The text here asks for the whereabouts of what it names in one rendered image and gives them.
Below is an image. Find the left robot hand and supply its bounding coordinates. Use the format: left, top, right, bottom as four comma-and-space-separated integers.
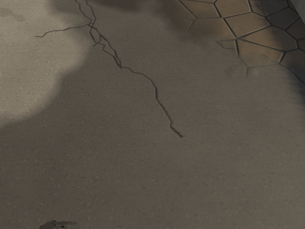
39, 219, 80, 229

